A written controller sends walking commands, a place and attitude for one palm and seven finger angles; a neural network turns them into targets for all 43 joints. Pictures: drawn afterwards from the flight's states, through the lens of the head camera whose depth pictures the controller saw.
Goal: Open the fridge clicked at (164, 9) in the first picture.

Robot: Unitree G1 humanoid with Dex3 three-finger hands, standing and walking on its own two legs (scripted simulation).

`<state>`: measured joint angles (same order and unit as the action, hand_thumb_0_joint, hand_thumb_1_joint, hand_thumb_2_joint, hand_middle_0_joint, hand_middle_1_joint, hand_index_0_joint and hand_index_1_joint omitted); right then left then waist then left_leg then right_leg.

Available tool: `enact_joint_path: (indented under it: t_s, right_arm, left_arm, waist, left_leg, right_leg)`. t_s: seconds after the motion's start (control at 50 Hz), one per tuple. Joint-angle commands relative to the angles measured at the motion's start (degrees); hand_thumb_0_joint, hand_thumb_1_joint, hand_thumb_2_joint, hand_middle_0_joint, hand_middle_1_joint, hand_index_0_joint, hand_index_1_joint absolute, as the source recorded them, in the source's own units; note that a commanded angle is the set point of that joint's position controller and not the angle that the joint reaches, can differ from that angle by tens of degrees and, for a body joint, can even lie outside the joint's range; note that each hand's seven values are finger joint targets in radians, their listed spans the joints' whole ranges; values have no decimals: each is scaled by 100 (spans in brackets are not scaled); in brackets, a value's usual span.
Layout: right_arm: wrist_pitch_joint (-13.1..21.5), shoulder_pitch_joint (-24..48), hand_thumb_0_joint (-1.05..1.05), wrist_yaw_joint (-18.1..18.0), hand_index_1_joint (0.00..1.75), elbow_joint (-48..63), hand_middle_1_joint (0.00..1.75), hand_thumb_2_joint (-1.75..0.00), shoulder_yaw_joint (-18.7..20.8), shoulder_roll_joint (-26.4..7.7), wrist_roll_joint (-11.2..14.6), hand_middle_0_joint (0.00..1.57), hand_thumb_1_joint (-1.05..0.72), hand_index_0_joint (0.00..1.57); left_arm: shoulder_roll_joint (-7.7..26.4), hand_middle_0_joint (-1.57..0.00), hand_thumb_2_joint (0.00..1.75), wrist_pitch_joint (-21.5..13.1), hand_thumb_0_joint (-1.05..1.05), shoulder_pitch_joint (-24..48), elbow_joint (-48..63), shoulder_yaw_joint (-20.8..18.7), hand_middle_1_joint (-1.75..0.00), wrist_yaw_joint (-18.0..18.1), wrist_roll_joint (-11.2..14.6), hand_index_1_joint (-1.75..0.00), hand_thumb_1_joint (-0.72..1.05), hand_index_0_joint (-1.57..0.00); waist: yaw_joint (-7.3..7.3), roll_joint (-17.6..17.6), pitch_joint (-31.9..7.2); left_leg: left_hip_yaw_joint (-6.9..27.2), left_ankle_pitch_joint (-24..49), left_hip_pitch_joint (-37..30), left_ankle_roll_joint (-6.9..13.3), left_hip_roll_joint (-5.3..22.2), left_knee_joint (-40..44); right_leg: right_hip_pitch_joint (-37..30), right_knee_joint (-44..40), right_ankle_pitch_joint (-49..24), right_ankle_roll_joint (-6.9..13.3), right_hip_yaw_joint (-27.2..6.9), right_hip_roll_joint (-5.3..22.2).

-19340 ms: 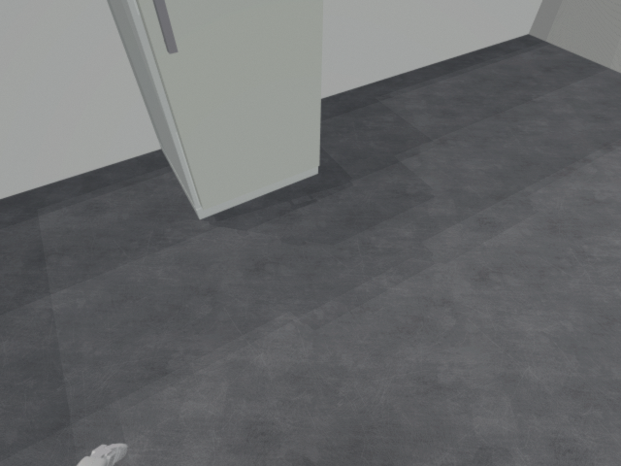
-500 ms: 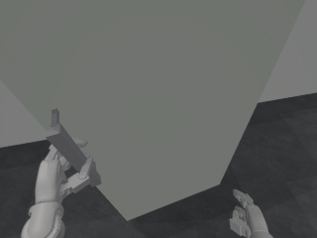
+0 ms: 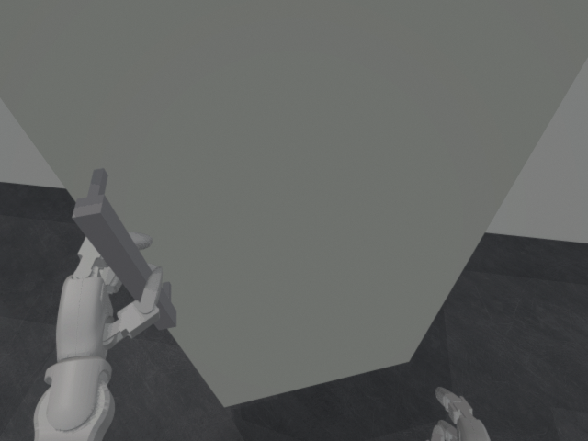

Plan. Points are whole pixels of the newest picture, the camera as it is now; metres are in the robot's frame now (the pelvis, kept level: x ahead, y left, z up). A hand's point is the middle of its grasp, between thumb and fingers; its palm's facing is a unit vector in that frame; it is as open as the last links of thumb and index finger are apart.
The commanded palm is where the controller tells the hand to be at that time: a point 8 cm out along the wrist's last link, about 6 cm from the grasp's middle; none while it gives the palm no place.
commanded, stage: walk backward, drawing the door open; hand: left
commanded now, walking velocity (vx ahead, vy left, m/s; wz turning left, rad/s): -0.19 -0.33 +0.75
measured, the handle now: (138, 259) +0.30 +0.20 +0.13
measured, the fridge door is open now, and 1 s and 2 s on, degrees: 22 66 71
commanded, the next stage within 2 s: stop walking and hold the door back in 1.10 s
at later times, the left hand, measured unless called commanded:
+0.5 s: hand out of the picture +0.09 +0.07 +0.12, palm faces +0.58 -0.76 -0.30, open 6.9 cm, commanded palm +0.04 +0.09 +0.12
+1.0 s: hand out of the picture -0.03 -0.11 +0.12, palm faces +0.84 -0.46 -0.30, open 6.8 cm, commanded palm -0.10 -0.11 +0.12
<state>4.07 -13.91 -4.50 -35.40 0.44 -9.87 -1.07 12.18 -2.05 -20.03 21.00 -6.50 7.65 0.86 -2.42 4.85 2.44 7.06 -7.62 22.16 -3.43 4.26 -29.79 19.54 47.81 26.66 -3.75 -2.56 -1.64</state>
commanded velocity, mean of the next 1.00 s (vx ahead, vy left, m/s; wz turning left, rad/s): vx -0.18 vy -0.30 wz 0.75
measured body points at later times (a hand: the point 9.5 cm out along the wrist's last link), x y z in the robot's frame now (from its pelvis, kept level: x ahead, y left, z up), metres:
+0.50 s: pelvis -0.07 -0.22 +0.01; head -0.04 -0.21 +0.45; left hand +0.06 +0.10 +0.14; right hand +0.17 -0.35 -0.09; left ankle -0.07 +0.00 -0.73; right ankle +0.06 -0.33 -0.68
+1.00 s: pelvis -0.06 -0.43 +0.01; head -0.04 -0.40 +0.46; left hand -0.08 -0.09 +0.14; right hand +0.22 -0.48 -0.08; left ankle -0.14 -0.33 -0.73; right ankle +0.06 -0.46 -0.66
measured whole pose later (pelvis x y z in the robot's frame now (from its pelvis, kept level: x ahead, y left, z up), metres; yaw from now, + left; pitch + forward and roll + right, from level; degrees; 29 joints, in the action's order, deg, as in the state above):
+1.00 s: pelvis -0.06 -0.43 +0.01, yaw +48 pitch -3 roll -1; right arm 7.8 -12.9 -4.8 -34.9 0.8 -9.4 -2.2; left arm 15.7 -6.0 -18.0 19.3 -11.3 5.0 0.1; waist -1.7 -0.8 6.1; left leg -0.8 -14.7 12.1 -0.6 2.7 -29.3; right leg 30.9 59.5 21.2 -3.5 3.2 0.0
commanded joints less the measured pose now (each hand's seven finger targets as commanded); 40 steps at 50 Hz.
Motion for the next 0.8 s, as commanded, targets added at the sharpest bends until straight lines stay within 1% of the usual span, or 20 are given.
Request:
enact_joint_path:
  t_s: [0.0, 0.04, 0.06, 0.08, 0.12, 0.2, 0.22, 0.24, 0.26, 0.28, 0.34, 0.38, 0.44, 0.52, 0.54, 0.56, 0.58, 0.6, 0.66, 0.78]
  right_arm:
    - [495, 694, 0, 21, 30, 742, 30, -90, 292, -632, 40, 20, -90, 20]
    - [416, 608, 0, 36, 30, 641, 30, -90, 268, -367, 65, 20, -90, 20]
    - [484, 743, 0, -76, 30, 655, 30, -90, 395, -450, 100, 20, -90, 20]
    - [543, 912, 0, -169, 30, 662, 30, -90, 420, -522, 62, 20, -90, 20]
    - [616, 926, 0, -245, 30, 664, 30, -90, 254, -321, -70, 20, -90, 20]
    - [634, 520, 0, -426, 30, 690, 30, -90, 184, -383, -167, 20, -90, 20]
    - [650, 204, 0, -452, 30, 696, 30, -90, 227, -453, -174, 20, -90, 20]
    - [620, 96, 0, -455, 30, 728, 30, -90, 331, -731, -184, 20, -90, 20]
    - [606, 233, 0, -313, 30, 785, 30, -90, 363, -864, -259, 20, -90, 20]
    - [580, 395, 0, -171, 30, 739, 30, -90, 394, -925, -288, 20, -90, 20]
    - [521, 742, 0, -130, 30, 652, 30, -90, 457, -855, -221, 20, -90, 20]
    - [520, 730, 0, -82, 30, 724, 30, -90, 400, -809, -83, 20, -90, 20]
    - [508, 808, 0, -68, 30, 912, 30, -90, 360, -896, 60, 20, -90, 20]
    - [586, 800, 0, -12, 30, 921, 30, -90, 401, -708, 82, 20, -90, 20]
    - [607, 594, 0, -12, 30, 810, 30, -90, 403, -565, 101, 20, -90, 20]
    - [573, 751, 0, -14, 30, 825, 30, -90, 301, -261, 73, 20, -90, 20]
    - [580, 985, 0, -94, 30, 831, 30, -90, 396, -411, -3, 20, -90, 20]
    - [604, 820, 0, -120, 30, 727, 30, -90, 492, -516, -27, 20, -90, 20]
    - [513, 1003, 0, -193, 30, 844, 30, -90, 317, -419, -37, 20, -90, 20]
    - [543, 481, 0, -286, 30, 987, 30, -90, 190, -466, -128, 20, -90, 20]
  left_arm:
    - [620, -45, 90, -730, 0, 544, 1600, -357, -140, -77, 32, -140, 90, -45]
    - [1139, -45, 90, -780, 0, 707, 1787, -745, -140, -89, 45, -140, 90, -45]
    - [1162, -45, 90, -685, 0, 624, 1516, -843, -140, -72, 88, -140, 90, -45]
    - [1068, -45, 90, -634, 0, 829, 1430, -753, -140, -98, 27, -140, 90, -45]
    - [868, -45, 90, -717, 0, 923, 1280, -584, -140, -255, -27, -140, 90, -45]
    - [737, -45, 90, -850, 0, 756, 1213, -580, -140, -318, -6, -140, 90, -45]
    - [710, -45, 90, -883, 0, 881, 1311, -507, -140, -326, -4, -140, 90, -45]
    - [592, -45, 90, -884, 0, 782, 1190, -327, -140, -334, 64, -140, 90, -45]
    - [629, -45, 90, -1027, 0, 940, 1553, -369, -140, -319, -17, -140, 90, -45]
    - [764, -45, 90, -1082, 0, 807, 1354, -522, -140, -292, -305, -140, 90, -45]
    - [1070, -45, 90, -1022, 0, 1316, 1855, -888, -140, -320, -265, -140, 90, -45]
    - [701, -45, 90, -838, 0, 1055, 1407, -697, -140, -292, -166, -140, 90, -45]
    - [960, -45, 90, -692, 0, 1171, 1336, -942, -140, -196, -33, -140, 90, -45]
    - [999, -45, 90, -760, 0, 1017, 1187, -1063, -140, -157, 4, -140, 90, -45]
    - [1428, -45, 90, -728, 0, 1173, 1353, -1368, -140, -130, -10, -140, 90, -45]
    - [1580, -45, 90, -716, 0, 1523, 1627, -1322, -140, -128, -23, -140, 90, -45]
    - [1862, -45, 90, -651, 0, 1315, 1232, -1738, -140, -53, -64, -140, 90, -45]
    - [1652, -45, 90, -645, 0, 1338, 1108, -1411, -140, -156, -26, -140, 90, -45]
    - [1440, -45, 90, -897, 0, 1173, 1082, -1413, -140, -242, -26, -140, 90, -45]
    - [1141, -45, 90, -819, 0, 611, 1380, -1134, -140, -110, 27, -140, 90, -45]
  waist:
    - [109, 1035, -1034]
    - [-40, -105, -1258]
    - [113, -1408, -1458]
    - [259, -1702, -1197]
    - [354, -1311, -706]
    - [170, -1242, -1177]
    - [-55, -1034, -1431]
    - [-214, -55, -1448]
    - [49, 837, -1524]
    - [67, 197, -1392]
    - [173, 562, -862]
    - [251, 854, -730]
    - [212, 1598, -477]
    - [397, 899, -840]
    - [300, -119, -867]
    - [274, -1607, -754]
    - [470, -2096, -909]
    - [291, -2233, -776]
    - [340, -1389, -588]
    - [368, -1306, -1147]
  left_leg:
    - [310, -1582, -373, 379, -177, 1030]
    - [-778, -893, -845, 39, -679, -602]
    - [-952, -1265, -645, 11, -728, -1905]
    - [-844, -1821, -103, 98, -645, -3152]
    - [-856, -2348, 873, 145, -324, -3399]
    - [-1480, -1196, -230, 243, -351, -338]
    - [-1294, -349, -1503, 378, -232, 615]
    - [338, 2668, -3288, 810, 1043, 1155]
    - [2607, 5571, -4181, 1580, 2679, 1062]
    - [2604, 5245, -3932, 1804, 2776, 825]
    - [1657, 2090, -2192, 1506, 2048, 1050]
    - [271, 303, -708, 987, 1287, 1235]
    - [139, -2331, 717, 881, 969, 1927]
    - [-149, -2513, 823, 483, 310, 475]
    - [-715, -2384, 277, 220, -324, -770]
    - [-1045, -2455, 810, 1, -722, -2889]
    - [-827, -2771, 956, 43, -710, -5001]
    - [-464, -2596, 846, 61, -548, -5724]
    - [-968, -2359, 723, -24, -233, -4321]
    - [-1553, -2306, -349, 302, -327, -729]
  right_leg:
    - [-1222, -2954, -512, 193, 760, -244]
    - [-475, -2963, -1560, 570, 388, 761]
    - [-166, -2984, -1444, 844, 78, 1283]
    - [85, -2973, -2018, 1180, -465, 1695]
    - [-770, -2430, -4117, 1499, -51, 1841]
    - [-1446, -1201, -5600, 1083, 679, 1350]
    - [-684, -211, -5372, 741, 913, 1101]
    - [1155, 1136, -2758, 125, 1107, 558]
    - [2551, 2224, 684, -225, 401, 127]
    - [2784, 2499, 558, -22, -164, 232]
    - [2046, 1915, -424, -52, -412, 561]
    - [553, 1144, -1060, -14, 1, 433]
    - [-641, 383, -889, -86, 612, 72]
    - [-1646, -1937, -408, -15, 913, -147]
    - [-1001, -2981, -531, 120, 569, 272]
    - [-565, -3522, -228, 660, -659, 1516]
    - [270, -3794, 438, 1219, -1915, 2405]
    - [536, -3772, 728, 1313, -2048, 2473]
    - [-606, -2937, -1457, 1294, 69, 1827]
    - [-1188, -2744, -2404, 1187, 284, 1729]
